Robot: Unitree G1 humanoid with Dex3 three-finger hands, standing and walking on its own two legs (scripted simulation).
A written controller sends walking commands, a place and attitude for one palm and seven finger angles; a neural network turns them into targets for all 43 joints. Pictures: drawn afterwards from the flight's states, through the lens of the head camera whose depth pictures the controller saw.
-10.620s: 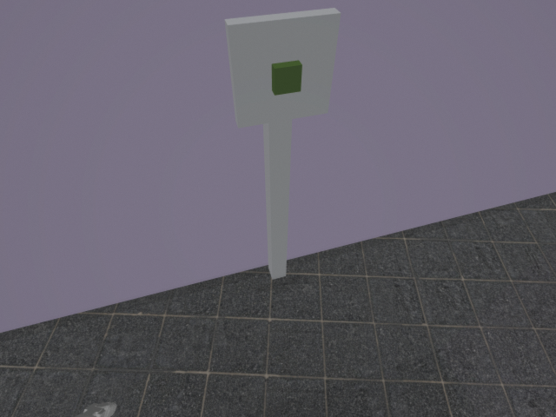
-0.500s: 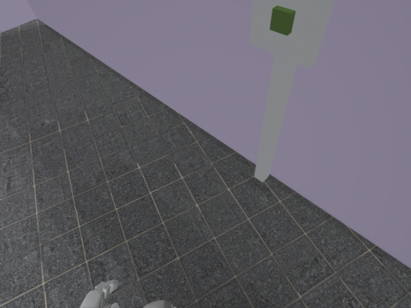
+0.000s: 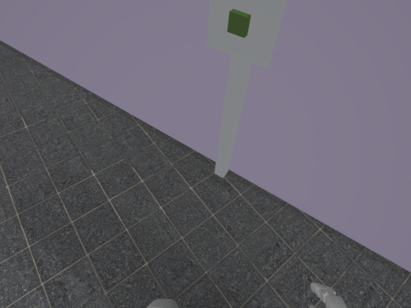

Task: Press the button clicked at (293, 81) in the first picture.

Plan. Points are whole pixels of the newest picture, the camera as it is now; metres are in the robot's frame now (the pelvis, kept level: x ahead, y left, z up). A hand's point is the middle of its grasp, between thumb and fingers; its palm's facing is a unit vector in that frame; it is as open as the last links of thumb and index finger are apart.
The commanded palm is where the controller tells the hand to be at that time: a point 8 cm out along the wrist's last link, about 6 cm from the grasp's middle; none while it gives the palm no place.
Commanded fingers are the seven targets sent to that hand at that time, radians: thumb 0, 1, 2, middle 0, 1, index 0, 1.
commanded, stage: turn to face it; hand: left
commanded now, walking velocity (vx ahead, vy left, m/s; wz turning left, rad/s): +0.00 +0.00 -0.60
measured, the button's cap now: (239, 23) +0.83 +0.01 +0.12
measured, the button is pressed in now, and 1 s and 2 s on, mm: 0 0 0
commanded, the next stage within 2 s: take the last steps up to it in 0.68 s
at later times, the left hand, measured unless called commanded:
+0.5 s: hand out of the picture +0.12 +0.22 -0.17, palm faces -0.31 -0.93 -0.21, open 7.4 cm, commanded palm none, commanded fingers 0.00 0.90 0.90 -0.20 -0.30 -0.20 -0.30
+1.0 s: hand out of the picture +0.09 +0.13 -0.15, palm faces -0.39 -0.89 -0.22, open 7.3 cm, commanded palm none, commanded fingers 0.00 0.90 0.90 -0.20 -0.30 -0.20 -0.30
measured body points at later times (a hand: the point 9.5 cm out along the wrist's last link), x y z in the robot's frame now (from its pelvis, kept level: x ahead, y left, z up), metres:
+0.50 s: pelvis -0.03 +0.04 +0.00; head +0.01 +0.06 +0.45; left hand +0.14 +0.26 -0.15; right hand -0.10 -0.20 -0.13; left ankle +0.00 +0.12 -0.74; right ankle -0.11 -0.10 -0.67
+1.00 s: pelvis -0.05 -0.01 +0.00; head -0.06 -0.01 +0.45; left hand +0.11 +0.18 -0.14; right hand -0.14 -0.23 -0.16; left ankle +0.01 +0.12 -0.69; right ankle -0.12 -0.08 -0.74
